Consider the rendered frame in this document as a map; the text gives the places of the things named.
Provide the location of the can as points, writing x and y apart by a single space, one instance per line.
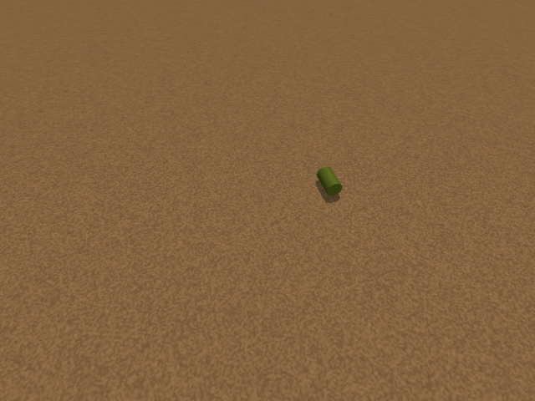
329 181

